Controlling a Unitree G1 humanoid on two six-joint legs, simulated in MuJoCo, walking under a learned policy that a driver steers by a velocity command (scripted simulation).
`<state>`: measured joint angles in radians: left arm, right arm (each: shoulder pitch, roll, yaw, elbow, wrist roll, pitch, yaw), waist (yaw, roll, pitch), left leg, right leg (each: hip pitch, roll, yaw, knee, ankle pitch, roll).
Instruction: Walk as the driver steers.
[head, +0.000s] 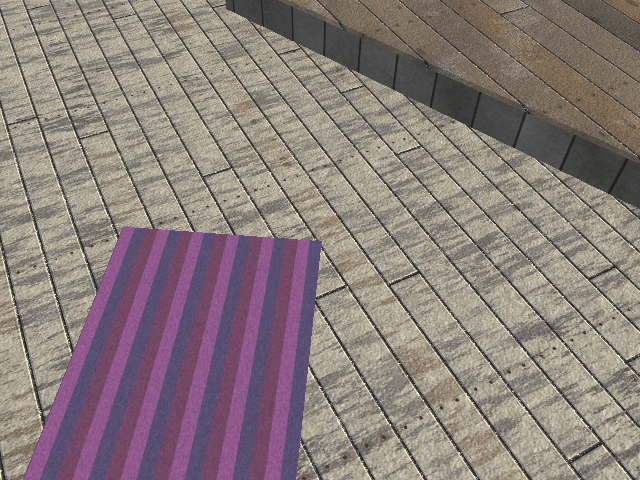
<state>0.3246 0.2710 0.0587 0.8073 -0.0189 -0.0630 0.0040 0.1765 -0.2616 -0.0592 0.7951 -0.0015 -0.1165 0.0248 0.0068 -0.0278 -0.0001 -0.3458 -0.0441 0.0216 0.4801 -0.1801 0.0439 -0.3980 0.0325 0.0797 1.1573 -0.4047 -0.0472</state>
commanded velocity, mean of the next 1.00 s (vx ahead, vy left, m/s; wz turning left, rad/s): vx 0.50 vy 0.00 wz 0.33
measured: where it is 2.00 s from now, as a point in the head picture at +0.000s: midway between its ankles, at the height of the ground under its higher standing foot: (212, 289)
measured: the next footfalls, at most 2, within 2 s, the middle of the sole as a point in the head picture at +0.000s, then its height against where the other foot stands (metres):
right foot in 0.38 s outside the picture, level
left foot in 0.88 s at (249, 440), level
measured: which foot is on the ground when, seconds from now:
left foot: down 0.00-0.38, up 0.40-0.86, down 0.88-1.00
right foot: up 0.00-0.36, down 0.38-0.90, up 0.92-1.00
